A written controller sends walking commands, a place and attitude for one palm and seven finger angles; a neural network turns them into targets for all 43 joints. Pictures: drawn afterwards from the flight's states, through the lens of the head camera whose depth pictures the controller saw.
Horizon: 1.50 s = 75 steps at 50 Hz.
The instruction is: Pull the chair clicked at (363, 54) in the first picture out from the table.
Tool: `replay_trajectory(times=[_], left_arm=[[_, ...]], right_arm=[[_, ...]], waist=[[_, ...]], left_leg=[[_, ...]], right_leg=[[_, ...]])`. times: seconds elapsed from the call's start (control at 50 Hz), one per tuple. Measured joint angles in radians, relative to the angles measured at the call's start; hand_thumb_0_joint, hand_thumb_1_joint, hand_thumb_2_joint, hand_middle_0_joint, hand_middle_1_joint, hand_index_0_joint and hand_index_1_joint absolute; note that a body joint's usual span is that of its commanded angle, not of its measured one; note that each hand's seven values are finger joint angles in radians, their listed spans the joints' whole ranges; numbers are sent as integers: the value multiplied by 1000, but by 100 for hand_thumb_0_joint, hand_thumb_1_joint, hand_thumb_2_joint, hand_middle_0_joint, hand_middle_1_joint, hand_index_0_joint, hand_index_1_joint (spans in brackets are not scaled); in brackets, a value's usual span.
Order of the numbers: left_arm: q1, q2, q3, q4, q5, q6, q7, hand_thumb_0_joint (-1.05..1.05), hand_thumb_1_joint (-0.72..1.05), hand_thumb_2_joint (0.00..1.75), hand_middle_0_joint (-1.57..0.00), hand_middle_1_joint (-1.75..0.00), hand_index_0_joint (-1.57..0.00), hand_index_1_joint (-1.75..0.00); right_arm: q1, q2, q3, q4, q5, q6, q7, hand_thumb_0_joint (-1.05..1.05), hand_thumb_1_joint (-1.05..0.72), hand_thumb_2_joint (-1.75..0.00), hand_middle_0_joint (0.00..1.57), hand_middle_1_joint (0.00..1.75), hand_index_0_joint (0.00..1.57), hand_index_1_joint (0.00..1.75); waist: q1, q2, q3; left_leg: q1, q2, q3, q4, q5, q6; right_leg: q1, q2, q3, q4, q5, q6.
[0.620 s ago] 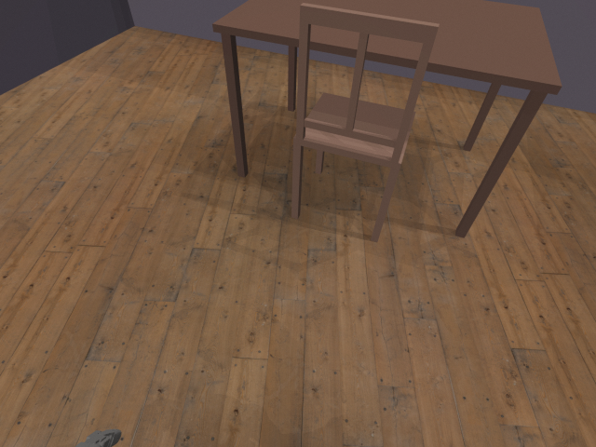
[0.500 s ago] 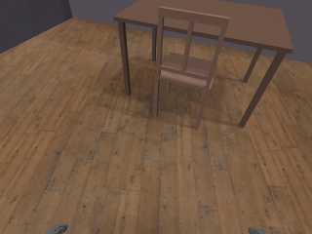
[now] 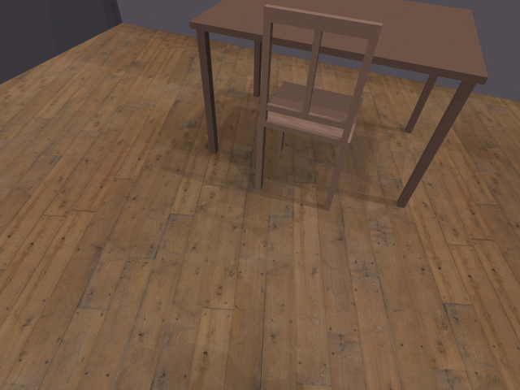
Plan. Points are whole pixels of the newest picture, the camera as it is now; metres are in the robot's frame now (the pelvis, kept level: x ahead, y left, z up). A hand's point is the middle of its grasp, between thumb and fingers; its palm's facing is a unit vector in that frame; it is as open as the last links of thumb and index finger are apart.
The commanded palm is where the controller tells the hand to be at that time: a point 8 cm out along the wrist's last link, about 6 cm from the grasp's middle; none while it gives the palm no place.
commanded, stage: stand and wait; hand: left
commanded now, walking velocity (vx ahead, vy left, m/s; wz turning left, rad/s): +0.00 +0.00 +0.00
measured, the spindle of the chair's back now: (311, 75) +1.19 -0.12 -0.08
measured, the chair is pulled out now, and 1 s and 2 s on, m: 0.00 0.00 0.00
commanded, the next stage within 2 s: look at it before walking up in 0.48 s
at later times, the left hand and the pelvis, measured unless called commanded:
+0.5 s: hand out of the picture +0.06 +0.23 -0.16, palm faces -0.03 -0.95 -0.32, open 7.4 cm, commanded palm none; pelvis -0.01 -0.01 +0.00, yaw +0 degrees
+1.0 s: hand out of the picture +0.07 +0.23 -0.15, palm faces -0.01 -0.94 -0.33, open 7.4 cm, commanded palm none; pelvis +0.00 -0.02 +0.00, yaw +0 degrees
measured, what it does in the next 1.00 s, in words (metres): stands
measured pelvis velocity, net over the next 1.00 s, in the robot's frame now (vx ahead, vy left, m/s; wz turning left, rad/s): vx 0.00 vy -0.02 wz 0.00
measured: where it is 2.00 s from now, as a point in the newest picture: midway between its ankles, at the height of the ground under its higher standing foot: outside the picture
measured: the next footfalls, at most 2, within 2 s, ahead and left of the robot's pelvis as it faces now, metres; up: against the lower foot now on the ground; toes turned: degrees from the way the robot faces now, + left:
right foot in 1.84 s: +0.29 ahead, -0.16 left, +0.00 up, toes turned -15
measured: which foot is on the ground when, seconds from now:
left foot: down 0.00-1.00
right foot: down 0.00-1.00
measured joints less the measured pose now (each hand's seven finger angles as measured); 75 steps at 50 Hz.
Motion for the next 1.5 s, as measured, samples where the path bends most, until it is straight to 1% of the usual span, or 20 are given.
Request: replay_trajectory(times=[0.36, 0.6, 1.26, 1.32, 1.42, 1.44, 1.48, 1.5], left_arm=[[-19, -13, -3, 15, 2, -6, -2, 1, 90, 90, -20, -29, -21, -30], [-16, -17, -1, 21, 2, -8, -2, 1, 90, 90, -20, -29, -21, -30], [-17, -17, 2, 24, 1, -15, 2, 1, 90, 90, -20, -29, -21, -30], [5, -32, 4, 25, 4, -7, 5, 0, 90, 90, -20, -29, -20, -30], [90, -75, 14, 22, 10, 6, -10, 0, 91, 90, -20, -29, -20, -30], [109, -85, 16, 23, 9, 6, -11, 0, 91, 90, -20, -29, -20, -30], [145, -104, 22, 28, 6, 6, -15, 0, 91, 90, -20, -29, -20, -30], [163, -110, 24, 32, 6, 8, -17, 0, 91, 90, -20, -29, -20, -30]], right_arm=[[6, 9, 1, 29, 0, -5, 4, 1, -91, -90, 21, 30, 20, 30], [5, 9, 0, 34, 1, -7, 2, 0, -91, -90, 21, 30, 20, 30], [-7, 8, 2, 35, 0, -7, -3, 0, -91, -90, 21, 30, 20, 30], [13, 20, 2, 36, -6, 0, -5, 0, -91, -90, 20, 30, 20, 30], [97, 63, -3, 37, -16, 8, 4, 0, -91, -90, 20, 30, 20, 30], [115, 73, -4, 36, -16, 5, 4, 0, -91, -90, 20, 30, 20, 30], [149, 93, -7, 37, -14, -6, 3, 0, -91, -90, 20, 30, 20, 30], [165, 106, -8, 37, -15, -14, 2, 0, -91, -90, 20, 30, 20, 30]], waist=[[-6, 4, -7], [-5, 4, 1], [-1, 8, -7], [1, 10, -23], [7, 8, -62], [7, 7, -64], [7, -2, -61], [7, -15, -58]], left_leg=[[-3, 7, 3, -30, 31, -9], [-6, 13, 1, -38, 33, -14], [26, 29, -3, -63, 34, -30], [13, 34, 1, -24, 7, -28], [-26, 47, 14, 107, -154, -7], [-30, 51, 19, 122, -159, -4], [-22, 50, 32, 125, -117, -6], [-15, 43, 46, 127, -116, -7]], right_leg=[[-10, 7, 3, -18, 27, -7], [-15, 13, 1, -23, 28, -13], [17, 28, -3, -49, 29, -27], [10, 33, 0, -27, 13, -27], [-3, 42, 4, 31, -49, -36], [-4, 43, 4, 43, -60, -35], [-11, 39, 13, 80, -90, -31], [-23, 33, 25, 117, -120, -40]])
